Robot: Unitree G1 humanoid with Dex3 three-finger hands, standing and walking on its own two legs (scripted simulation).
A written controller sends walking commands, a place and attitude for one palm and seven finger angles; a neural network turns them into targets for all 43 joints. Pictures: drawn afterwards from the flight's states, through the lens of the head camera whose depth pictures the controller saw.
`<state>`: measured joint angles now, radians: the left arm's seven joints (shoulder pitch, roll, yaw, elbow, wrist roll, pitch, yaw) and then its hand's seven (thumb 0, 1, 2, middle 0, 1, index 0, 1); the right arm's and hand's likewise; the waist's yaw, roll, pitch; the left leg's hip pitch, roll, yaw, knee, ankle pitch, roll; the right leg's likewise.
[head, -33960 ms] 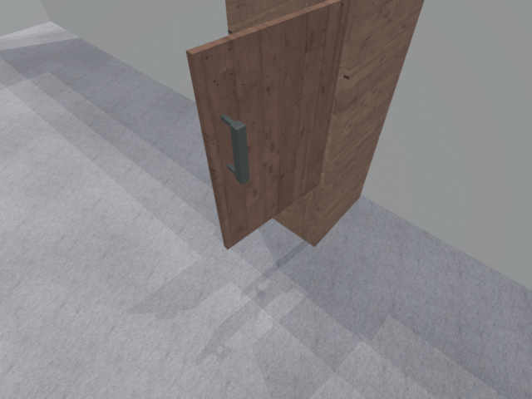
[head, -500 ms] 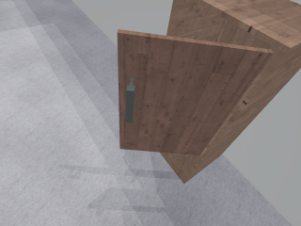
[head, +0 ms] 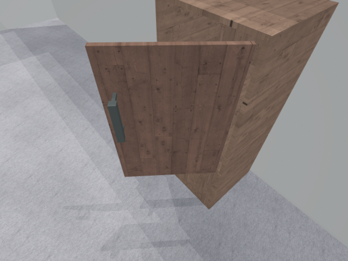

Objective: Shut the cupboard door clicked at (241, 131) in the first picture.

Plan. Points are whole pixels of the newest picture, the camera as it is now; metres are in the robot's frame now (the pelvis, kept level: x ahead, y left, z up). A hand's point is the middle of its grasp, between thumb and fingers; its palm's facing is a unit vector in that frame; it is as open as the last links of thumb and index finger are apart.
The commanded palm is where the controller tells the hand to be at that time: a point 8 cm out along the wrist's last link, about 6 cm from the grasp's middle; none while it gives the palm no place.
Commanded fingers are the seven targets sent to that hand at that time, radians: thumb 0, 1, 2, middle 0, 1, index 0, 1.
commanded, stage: come to a stop and stand still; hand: left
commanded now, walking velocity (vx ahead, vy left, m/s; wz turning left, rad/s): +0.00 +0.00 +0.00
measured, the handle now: (118, 118) +0.49 +0.18 +0.04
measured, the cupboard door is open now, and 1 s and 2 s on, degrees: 53 53 53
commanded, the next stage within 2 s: look again from close up in 0.20 s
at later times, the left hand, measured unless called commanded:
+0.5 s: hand out of the picture -0.01 +0.18 -0.18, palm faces +0.03 -0.98 -0.18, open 7.4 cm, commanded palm none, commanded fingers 0.00 0.90 0.90 -0.20 -0.30 -0.20 -0.30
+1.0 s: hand out of the picture +0.15 +0.25 -0.08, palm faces +0.23 -0.94 -0.23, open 7.3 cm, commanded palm +0.11 +0.28 -0.06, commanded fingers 0.00 0.90 0.90 -0.31 -0.42 -0.31 -0.42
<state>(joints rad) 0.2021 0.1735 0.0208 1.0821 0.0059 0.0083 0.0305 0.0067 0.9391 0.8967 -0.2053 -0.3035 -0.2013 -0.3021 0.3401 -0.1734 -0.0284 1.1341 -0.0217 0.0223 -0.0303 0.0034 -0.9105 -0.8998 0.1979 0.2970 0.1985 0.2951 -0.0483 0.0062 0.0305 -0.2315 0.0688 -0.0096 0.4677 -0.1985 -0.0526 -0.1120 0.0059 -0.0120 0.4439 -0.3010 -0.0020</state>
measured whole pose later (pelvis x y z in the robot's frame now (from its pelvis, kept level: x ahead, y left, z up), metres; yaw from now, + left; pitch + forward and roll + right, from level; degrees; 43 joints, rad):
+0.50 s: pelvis +0.01 +0.02 -0.01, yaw +0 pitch -1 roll -1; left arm 0.33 0.11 -0.01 1.10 0.02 -0.02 0.05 0.01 0.90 0.90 -0.21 -0.30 -0.20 -0.30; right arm 0.25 -0.18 -0.02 1.04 -0.02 -0.01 -0.03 0.01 -0.92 -0.90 0.20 0.30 0.20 0.30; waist 0.00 0.03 0.04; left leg -0.28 0.04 0.01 0.58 -0.28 -0.02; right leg -0.15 -0.02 0.00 0.52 -0.35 0.03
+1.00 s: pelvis +0.00 +0.03 -0.01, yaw -1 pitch +0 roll +0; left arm 0.45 0.23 0.08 0.25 -0.10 -0.02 0.09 0.02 0.91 0.90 -0.22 -0.31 -0.21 -0.31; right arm 0.30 -0.20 0.00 0.88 0.03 -0.22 -0.07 0.01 -0.91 -0.90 0.20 0.30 0.20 0.30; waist 0.02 -0.02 0.01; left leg -0.33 0.01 0.03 0.62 -0.29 0.00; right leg -0.25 -0.06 -0.01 0.66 -0.38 0.01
